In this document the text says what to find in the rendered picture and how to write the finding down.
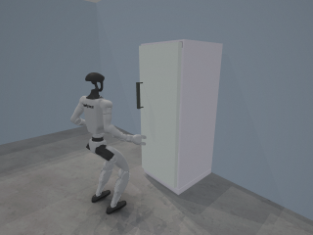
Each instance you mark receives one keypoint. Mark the robot right upper arm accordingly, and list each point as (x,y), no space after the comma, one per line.
(106,106)

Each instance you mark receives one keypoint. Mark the robot right forearm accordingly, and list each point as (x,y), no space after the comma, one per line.
(119,135)

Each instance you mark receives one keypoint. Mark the robot left forearm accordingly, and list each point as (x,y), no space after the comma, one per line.
(82,123)

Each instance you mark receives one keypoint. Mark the right robot thigh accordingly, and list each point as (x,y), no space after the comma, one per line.
(111,153)

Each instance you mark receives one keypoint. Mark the fridge door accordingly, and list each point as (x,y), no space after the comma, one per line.
(160,71)

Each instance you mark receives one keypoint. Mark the robot right hand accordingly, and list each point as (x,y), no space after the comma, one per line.
(138,139)

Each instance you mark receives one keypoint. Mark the robot torso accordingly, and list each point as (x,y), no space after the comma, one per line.
(95,124)

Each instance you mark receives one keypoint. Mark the handle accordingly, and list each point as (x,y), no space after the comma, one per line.
(138,97)

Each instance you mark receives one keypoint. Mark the robot left upper arm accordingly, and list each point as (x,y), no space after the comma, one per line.
(78,111)

